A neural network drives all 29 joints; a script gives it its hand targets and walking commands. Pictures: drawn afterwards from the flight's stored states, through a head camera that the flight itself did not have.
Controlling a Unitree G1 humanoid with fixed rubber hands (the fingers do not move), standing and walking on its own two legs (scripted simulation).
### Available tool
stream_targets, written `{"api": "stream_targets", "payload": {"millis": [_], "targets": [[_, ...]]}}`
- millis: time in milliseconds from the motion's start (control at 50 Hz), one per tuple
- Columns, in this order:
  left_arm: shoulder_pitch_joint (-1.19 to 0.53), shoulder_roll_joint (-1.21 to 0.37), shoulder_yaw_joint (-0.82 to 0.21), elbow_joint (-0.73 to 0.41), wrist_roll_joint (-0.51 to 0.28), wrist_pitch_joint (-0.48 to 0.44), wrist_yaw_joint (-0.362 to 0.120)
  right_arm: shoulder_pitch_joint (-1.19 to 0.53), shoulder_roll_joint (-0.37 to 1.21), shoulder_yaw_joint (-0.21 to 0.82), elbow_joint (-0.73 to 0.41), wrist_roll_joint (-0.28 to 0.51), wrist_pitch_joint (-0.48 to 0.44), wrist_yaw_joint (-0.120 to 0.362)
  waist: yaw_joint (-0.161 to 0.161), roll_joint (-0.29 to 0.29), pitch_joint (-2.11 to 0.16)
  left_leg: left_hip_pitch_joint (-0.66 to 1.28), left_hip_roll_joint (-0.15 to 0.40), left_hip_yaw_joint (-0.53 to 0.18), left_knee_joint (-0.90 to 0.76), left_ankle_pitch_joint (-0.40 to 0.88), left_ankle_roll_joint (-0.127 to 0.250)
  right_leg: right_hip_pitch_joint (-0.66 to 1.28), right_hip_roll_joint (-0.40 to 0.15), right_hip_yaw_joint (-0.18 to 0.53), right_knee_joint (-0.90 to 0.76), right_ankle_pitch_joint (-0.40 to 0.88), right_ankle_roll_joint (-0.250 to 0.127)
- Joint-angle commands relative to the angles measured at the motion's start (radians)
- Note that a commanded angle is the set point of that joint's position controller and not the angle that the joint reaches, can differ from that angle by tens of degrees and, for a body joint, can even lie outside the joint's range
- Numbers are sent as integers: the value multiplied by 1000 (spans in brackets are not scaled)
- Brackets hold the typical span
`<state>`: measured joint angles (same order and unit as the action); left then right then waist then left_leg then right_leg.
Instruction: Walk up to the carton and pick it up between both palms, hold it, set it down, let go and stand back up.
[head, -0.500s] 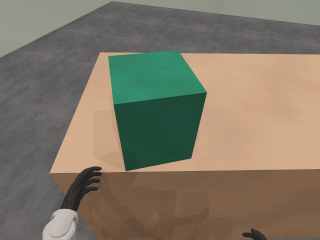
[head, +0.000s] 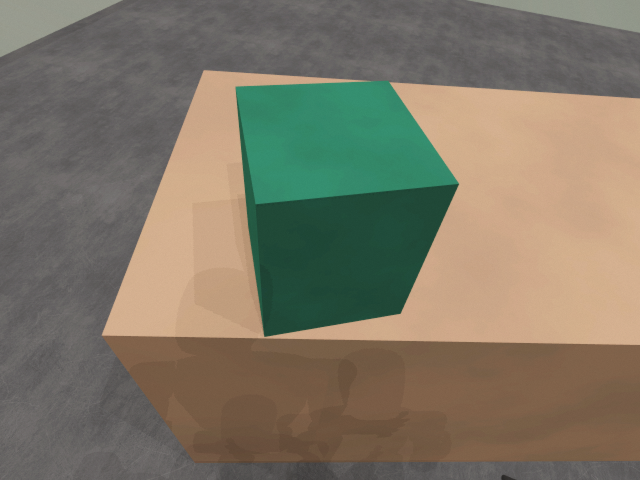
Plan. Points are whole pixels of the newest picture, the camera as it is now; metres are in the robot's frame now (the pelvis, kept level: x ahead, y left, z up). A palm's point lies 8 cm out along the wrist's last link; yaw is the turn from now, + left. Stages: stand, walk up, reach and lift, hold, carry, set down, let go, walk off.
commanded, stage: stand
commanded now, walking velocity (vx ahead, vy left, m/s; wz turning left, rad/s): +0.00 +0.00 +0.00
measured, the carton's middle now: (325, 210) +0.44 +0.00 +0.10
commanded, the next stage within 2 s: none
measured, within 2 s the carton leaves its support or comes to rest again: neither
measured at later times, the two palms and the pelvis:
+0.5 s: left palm out of the picture +0.09 +0.26 -0.11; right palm out of the picture +0.09 -0.25 -0.09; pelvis +0.00 +0.01 +0.00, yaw -1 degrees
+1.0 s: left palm out of the picture +0.06 +0.26 -0.12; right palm out of the picture +0.06 -0.26 -0.10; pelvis -0.01 +0.00 +0.00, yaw -1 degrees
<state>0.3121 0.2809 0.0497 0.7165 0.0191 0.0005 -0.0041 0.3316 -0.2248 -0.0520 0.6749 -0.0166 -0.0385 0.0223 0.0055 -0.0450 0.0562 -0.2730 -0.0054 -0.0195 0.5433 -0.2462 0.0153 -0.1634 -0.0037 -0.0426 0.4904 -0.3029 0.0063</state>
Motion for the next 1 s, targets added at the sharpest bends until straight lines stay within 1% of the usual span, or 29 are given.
{"api": "stream_targets", "payload": {"millis": [0, 40, 60, 80, 140, 160, 240, 260, 280, 300, 360, 380, 400, 420, 440, 480, 520, 560, 580, 620, 660, 680, 700, 720, 740, 820, 880, 920, 980], "targets": [[-30, 110, 25, -99, -2, -34, 4, -1, -146, -43, -92, 0, -19, -16, -13, 96, -79, 55, 111, -123, -88, 200, 42, -5, -90, 130, -79, 109, -25], [-16, 109, 25, -88, -1, -31, 4, 1, -151, -42, -96, -1, -16, -21, -11, 75, -51, 51, 109, -128, -89, 227, 44, -11, -88, 128, -81, 120, -21], [-7, 105, 22, -77, -1, -30, 4, 5, -151, -47, -97, 1, -14, -22, -17, 61, -47, 39, 109, -124, -97, 179, 40, -28, -84, 122, -88, 87, -21], [-2, 106, 23, -80, -2, -30, 4, 2, -148, -44, -98, -3, -12, -22, -16, 44, -52, 60, 107, -123, -93, 179, 41, -33, -87, 130, -91, 95, -21], [10, 106, 16, -65, -4, -32, 4, -10, -148, -41, -104, -1, -10, -25, -16, 78, -49, 52, 109, -119, -101, 177, 36, -31, -89, 129, -95, 105, -20], [10, 108, 15, -64, -4, -32, 4, -9, -145, -40, -99, -2, -9, -24, -15, 60, -57, 55, 110, -121, -99, 174, 39, -20, -92, 130, -99, 103, -21], [17, 101, 9, -63, -3, -33, 3, -26, -149, -36, -100, 2, -11, -28, -8, 67, -51, 41, 108, -114, -103, 189, 34, -12, -96, 129, -96, 121, -16], [21, 103, 9, -60, -7, -32, 2, -34, -142, -33, -99, 2, -11, -28, -8, 42, -44, 52, 106, -117, -103, 199, 36, -20, -97, 138, -93, 128, -17], [23, 97, 8, -58, -7, -32, 3, -26, -146, -34, -97, 3, -12, -29, -5, 51, -50, 54, 111, -122, -106, 198, 39, -21, -97, 130, -93, 121, -20], [13, 97, 7, -59, -9, -32, 3, -24, -148, -36, -94, 4, -13, -29, -9, 40, -47, 46, 112, -126, -114, 203, 38, -7, -94, 123, -92, 123, -19], [6, 103, 7, -59, -7, -33, 4, -29, -151, -33, -90, 3, -13, -29, -6, 53, -51, 42, 108, -120, -116, 184, 35, 6, -98, 135, -98, 117, -23], [5, 103, 4, -57, -8, -32, 4, -32, -150, -31, -90, 5, -12, -28, -5, 73, -46, 43, 108, -120, -124, 182, 34, -5, -98, 135, -96, 118, -24], [3, 107, 4, -52, -10, -32, 4, -26, -148, -32, -86, 6, -11, -29, -7, 51, -38, 39, 106, -124, -128, 176, 33, -5, -95, 132, -103, 113, -26], [2, 101, 1, -55, -9, -31, 4, -26, -150, -30, -82, 5, -9, -29, -4, 67, -12, 22, 105, -128, -136, 155, 33, -10, -94, 133, -103, 93, -24], [12, 111, 1, -49, -8, -31, 5, -16, -146, -30, -81, 6, -9, -28, -3, 54, -25, 36, 107, -136, -141, 158, 33, -8, -95, 131, -99, 94, -22], [10, 111, 3, -48, -6, -30, 6, -14, -150, -30, -79, 6, -9, -28, 0, 69, -25, 30, 106, -135, -151, 139, 32, -6, -91, 129, -98, 81, -21], [-1, 106, 0, -43, -6, -31, 6, -10, -145, -27, -73, 4, -11, -27, -7, 73, -51, 32, 104, -130, -147, 138, 31, 17, -94, 130, -94, 85, -21], [-6, 108, -4, -44, -9, -33, 7, -9, -154, -27, -72, 8, -13, -28, -5, 34, -53, 36, 103, -125, -146, 162, 30, 8, -95, 125, -89, 110, -23], [-1, 100, -6, -40, -8, -33, 7, -9, -159, -29, -66, 6, -13, -28, 2, 44, -36, 35, 103, -127, -145, 155, 31, 6, -99, 130, -97, 98, -22], [2, 110, -7, -36, -7, -31, 10, -1, -150, -28, -63, 9, -10, -29, -3, 48, -48, 46, 99, -127, -150, 124, 29, -12, -97, 134, -96, 78, -20], [4, 117, -5, -32, -6, -31, 12, 12, -150, -27, -54, 7, -6, -28, -2, 35, -20, 39, 100, -120, -144, 127, 29, -22, -102, 139, -107, 85, -24], [0, 116, -6, -28, -8, -30, 11, 19, -151, -24, -54, 9, -5, -28, -11, 29, -9, 30, 99, -122, -145, 122, 30, -30, -101, 143, -104, 76, -25], [4, 110, -9, -28, -9, -29, 11, 18, -153, -25, -53, 5, -4, -29, -2, 58, -13, 33, 100, -119, -146, 113, 32, -33, -100, 149, -107, 77, -25], [7, 121, -6, -24, -10, -30, 11, 21, -147, -24, -54, 8, -4, -30, -7, 38, -25, 42, 99, -118, -144, 100, 30, -37, -98, 147, -108, 65, -27], [3, 115, -6, -22, -8, -30, 11, 27, -156, -25, -51, 5, -3, -29, -9, 56, -33, 40, 98, -119, -145, 82, 29, -27, -95, 148, -105, 55, -28], [16, 115, -9, -6, -6, -31, 10, 33, -152, -25, -41, 7, -2, -30, -9, 70, -12, 37, 95, -115, -145, 82, 26, -47, -93, 147, -115, 59, -26], [19, 112, -8, 1, -6, -32, 10, 27, -156, -25, -39, 8, -2, -31, -6, 45, -13, 46, 99, -113, -145, 89, 28, -53, -94, 145, -115, 58, -26], [16, 118, -11, 1, -9, -34, 11, 34, -153, -22, -36, 7, -3, -33, -8, 22, -24, 58, 98, -109, -126, 136, 26, -45, -100, 150, -118, 101, -30], [26, 119, -10, 6, -10, -30, 11, 44, -156, -22, -31, 8, -1, -34, -8, 41, -37, 62, 98, -112, -135, 108, 25, -50, -98, 152, -112, 77, -33]]}}
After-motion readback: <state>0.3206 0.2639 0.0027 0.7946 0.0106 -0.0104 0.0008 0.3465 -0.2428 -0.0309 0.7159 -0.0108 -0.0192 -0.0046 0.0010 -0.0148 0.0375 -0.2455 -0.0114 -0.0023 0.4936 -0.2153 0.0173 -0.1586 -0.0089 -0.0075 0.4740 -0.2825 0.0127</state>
